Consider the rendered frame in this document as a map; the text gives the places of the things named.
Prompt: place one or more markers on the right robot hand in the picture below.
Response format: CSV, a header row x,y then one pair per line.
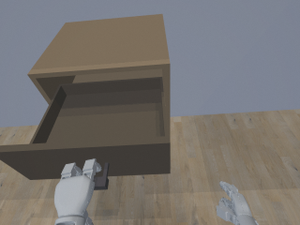
x,y
230,209

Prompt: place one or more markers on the left robot forearm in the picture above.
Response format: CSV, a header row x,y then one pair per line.
x,y
70,220

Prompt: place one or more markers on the handle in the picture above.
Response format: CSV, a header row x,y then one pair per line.
x,y
102,182

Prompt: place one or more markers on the drawer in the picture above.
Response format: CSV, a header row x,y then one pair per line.
x,y
120,122

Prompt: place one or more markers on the cabinet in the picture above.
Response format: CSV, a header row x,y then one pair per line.
x,y
106,50

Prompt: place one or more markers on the left robot hand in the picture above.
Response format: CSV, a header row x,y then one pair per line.
x,y
75,189

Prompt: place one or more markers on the right robot forearm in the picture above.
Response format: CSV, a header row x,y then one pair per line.
x,y
245,220

